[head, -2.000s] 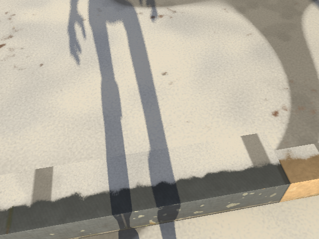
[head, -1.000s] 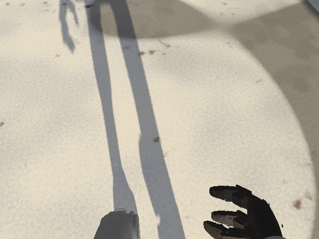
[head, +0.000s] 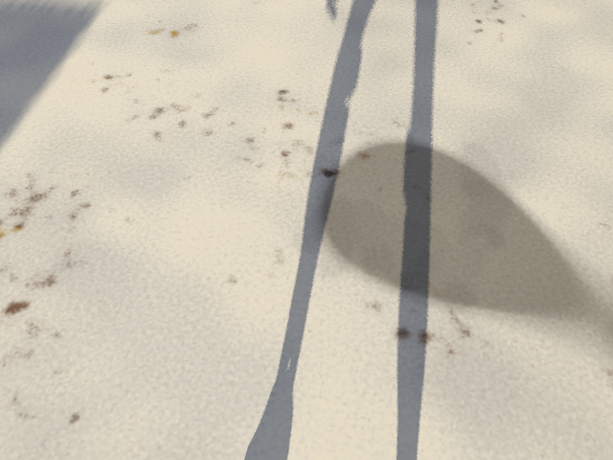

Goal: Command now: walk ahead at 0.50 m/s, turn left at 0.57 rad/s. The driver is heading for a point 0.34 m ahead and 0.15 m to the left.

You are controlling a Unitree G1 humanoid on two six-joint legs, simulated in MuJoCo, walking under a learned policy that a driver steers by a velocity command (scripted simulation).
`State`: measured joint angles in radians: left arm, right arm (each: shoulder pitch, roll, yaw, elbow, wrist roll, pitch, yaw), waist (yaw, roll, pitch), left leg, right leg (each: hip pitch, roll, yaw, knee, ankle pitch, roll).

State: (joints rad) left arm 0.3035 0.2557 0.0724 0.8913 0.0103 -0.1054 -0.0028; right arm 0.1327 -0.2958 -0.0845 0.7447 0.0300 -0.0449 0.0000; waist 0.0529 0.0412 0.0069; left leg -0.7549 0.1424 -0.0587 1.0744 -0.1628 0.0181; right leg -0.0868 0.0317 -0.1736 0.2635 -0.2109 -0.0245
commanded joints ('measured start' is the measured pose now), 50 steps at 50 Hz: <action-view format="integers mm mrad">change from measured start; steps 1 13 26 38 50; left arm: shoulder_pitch -110 -19 -146 -204 -230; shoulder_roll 142 134 64 49 53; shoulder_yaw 28 6 -7 -6 1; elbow -92 -152 -156 -149 -83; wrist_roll -2 -29 -5 2 -6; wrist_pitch -21 -17 56 69 79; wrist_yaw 10 6 27 9 16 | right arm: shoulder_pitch -13 248 45 144 138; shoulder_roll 21 -219 -83 -23 -12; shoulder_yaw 21 -55 -9 19 9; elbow -62 -115 -56 34 103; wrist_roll -6 -37 -37 -47 -37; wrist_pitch -8 -3 -12 22 48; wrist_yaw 27 27 -9 -18 -28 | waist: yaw -39 -165 -45 -92 -61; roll -72 97 42 -172 -46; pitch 42 -430 -134 -170 -85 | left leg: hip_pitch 91 1118 549 462 502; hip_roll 11 227 14 -126 -109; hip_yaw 24 -657 -4 10 -10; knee -206 -697 -754 -561 -596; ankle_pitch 175 316 651 -111 58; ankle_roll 4 380 205 -5 18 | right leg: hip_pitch -111 -645 -412 -60 -77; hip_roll -248 -41 -126 -217 -118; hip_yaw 60 246 203 354 245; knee -131 1179 524 232 285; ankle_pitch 318 -392 148 441 353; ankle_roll -149 65 75 -134 -66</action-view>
